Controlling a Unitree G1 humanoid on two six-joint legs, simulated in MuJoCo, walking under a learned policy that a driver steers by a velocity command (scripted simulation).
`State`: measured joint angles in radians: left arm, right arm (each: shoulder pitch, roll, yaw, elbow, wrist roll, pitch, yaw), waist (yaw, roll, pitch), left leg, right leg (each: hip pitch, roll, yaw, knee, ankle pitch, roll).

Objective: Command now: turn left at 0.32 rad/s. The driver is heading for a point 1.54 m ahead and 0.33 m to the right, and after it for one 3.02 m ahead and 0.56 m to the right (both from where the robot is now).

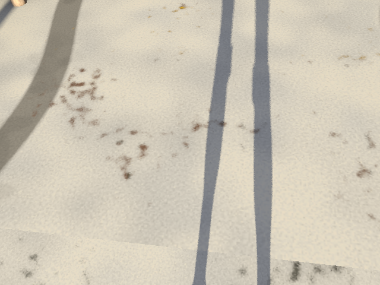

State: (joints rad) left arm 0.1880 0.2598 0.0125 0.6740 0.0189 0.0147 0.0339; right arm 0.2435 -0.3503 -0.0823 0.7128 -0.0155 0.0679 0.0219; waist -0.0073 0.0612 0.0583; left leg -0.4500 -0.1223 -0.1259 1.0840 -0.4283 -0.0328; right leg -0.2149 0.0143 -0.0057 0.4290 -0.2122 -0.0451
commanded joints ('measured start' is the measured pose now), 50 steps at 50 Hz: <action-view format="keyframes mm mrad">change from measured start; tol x32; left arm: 1 13 136 39 -40 -2 -20 1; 50 315 77 25 326 -10 -109 -36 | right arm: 1 5 -50 -7 -49 4 0 1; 50 -113 27 45 142 -28 -104 19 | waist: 1 14 -203 -76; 12 14 140 -91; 50 32 -137 37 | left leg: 1 -47 8 10 -49 0 -16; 7 185 43 125 -469 -25 20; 12 283 425 -236 -803 544 220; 27 282 194 -47 -762 370 108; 34 247 378 -368 -968 -374 296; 39 88 255 -126 -806 -71 217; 43 -303 124 61 -75 -16 137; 50 -285 182 165 -75 240 68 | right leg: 1 128 -219 178 -111 350 -167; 9 2 -193 148 6 379 -113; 12 -49 -42 16 110 -235 21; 25 87 -87 72 -77 140 28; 35 -247 -31 -14 250 -232 -41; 39 195 16 -51 -21 -74 -60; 42 379 -407 631 -319 -505 -208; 50 296 -211 158 -296 291 -137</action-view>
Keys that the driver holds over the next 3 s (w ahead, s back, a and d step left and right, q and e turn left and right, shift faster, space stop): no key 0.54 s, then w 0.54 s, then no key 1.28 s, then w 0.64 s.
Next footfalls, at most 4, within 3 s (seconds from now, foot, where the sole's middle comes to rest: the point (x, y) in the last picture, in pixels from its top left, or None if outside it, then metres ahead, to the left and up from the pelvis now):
0.20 left None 0.02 0.12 -0.78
1.24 left None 0.42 0.08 -0.78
1.64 right None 0.40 -0.11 -0.78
2.72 left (184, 275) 0.51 0.11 -0.78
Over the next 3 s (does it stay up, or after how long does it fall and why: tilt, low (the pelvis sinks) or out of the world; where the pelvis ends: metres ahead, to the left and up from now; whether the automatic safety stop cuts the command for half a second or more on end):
stays up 0.58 0.05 0.00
